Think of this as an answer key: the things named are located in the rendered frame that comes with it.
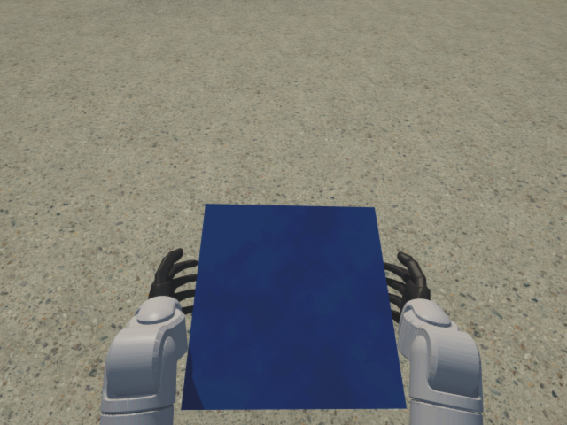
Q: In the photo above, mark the robot left hand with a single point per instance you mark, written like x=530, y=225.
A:
x=165, y=285

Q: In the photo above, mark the robot left forearm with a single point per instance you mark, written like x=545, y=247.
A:
x=140, y=367

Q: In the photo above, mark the robot right forearm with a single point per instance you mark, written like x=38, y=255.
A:
x=445, y=367

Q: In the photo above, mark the robot right hand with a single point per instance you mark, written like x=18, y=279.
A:
x=414, y=278

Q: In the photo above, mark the carton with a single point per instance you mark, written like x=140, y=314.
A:
x=291, y=311

